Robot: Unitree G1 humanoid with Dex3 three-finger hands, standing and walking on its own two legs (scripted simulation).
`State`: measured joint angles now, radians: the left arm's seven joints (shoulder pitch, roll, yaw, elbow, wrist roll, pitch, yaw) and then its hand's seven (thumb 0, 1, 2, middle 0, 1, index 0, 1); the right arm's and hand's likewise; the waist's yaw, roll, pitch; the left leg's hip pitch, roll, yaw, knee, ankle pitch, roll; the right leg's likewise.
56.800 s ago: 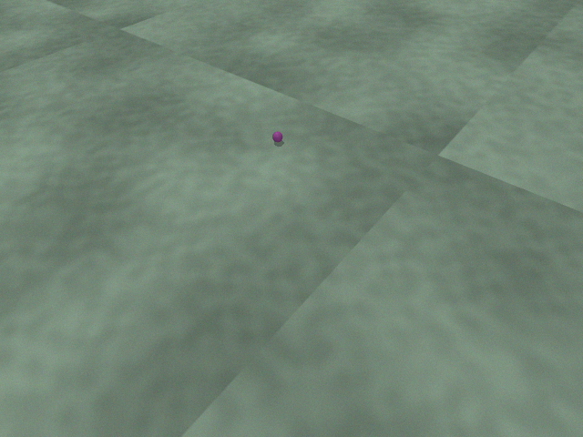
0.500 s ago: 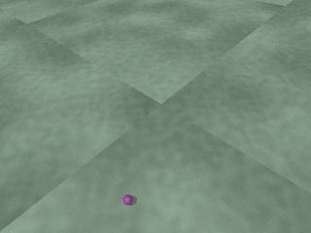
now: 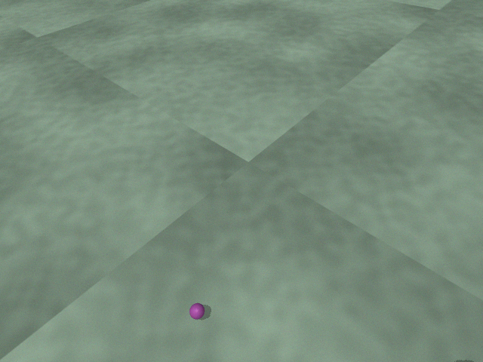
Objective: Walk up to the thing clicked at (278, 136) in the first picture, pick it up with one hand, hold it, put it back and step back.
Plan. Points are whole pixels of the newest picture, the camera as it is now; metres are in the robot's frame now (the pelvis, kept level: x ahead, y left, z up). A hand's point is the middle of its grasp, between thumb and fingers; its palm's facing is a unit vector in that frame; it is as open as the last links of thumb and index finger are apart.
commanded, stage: stand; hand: left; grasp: from above
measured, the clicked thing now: (197, 311) +0.48 +0.25 -0.75
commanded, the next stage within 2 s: step back in 0.04 s
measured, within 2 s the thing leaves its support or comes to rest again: neither
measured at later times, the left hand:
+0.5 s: hand out of the picture +0.06 +0.29 -0.19, palm faces -0.07 -0.92 -0.39, open 7.4 cm
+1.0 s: hand out of the picture -0.08 +0.26 -0.16, palm faces -0.11 -0.91 -0.40, open 7.4 cm
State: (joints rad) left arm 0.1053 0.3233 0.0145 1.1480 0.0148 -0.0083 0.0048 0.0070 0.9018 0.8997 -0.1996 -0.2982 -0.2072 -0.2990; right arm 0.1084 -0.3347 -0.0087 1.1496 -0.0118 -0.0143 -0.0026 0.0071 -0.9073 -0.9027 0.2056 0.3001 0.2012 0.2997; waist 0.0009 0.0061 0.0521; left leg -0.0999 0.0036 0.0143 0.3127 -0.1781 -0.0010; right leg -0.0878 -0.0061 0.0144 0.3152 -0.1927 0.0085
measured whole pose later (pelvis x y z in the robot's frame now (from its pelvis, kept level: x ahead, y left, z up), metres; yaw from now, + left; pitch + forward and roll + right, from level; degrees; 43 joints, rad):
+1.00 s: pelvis -0.21 +0.01 -0.02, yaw -5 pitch -2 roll +1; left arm 0.15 0.35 0.06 0.83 0.03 0.04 0.00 0.01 0.90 0.90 -0.20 -0.30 -0.21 -0.30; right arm 0.14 -0.41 -0.06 0.88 0.01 0.05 -0.02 0.01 -0.91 -0.90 0.21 0.30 0.20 0.30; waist 0.00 0.02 0.17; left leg -0.47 -0.10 -0.11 1.11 -0.51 -0.01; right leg -0.29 0.02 0.07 0.64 -0.31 -0.02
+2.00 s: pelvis -0.56 -0.01 -0.03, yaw +1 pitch -3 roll +1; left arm 0.09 0.40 0.05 0.80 0.03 0.06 0.03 0.01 0.90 0.90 -0.20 -0.30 -0.21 -0.30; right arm 0.19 -0.37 -0.05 0.89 -0.03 0.06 0.01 0.01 -0.91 -0.90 0.21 0.30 0.20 0.30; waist 0.00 -0.03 0.20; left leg -0.26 -0.05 -0.01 0.67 -0.36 0.03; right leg -0.47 -0.03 0.02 0.85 -0.44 0.00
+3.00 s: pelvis -0.63 -0.02 -0.02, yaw +0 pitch -3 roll +0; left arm 0.16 0.35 0.03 0.97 0.03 -0.04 -0.01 0.01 0.90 0.90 -0.20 -0.30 -0.21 -0.30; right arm 0.20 -0.39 -0.05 1.00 -0.02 -0.01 0.01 0.01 -0.91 -0.90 0.20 0.30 0.20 0.30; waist 0.02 0.02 0.08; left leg -0.33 0.01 -0.03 0.72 -0.43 0.00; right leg -0.24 -0.02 -0.03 0.60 -0.32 -0.01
